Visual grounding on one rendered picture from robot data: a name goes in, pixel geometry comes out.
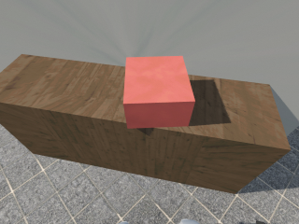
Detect carton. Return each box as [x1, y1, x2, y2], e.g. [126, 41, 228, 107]
[123, 56, 195, 129]

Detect pedestal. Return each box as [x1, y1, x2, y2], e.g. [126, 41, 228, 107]
[0, 54, 291, 194]

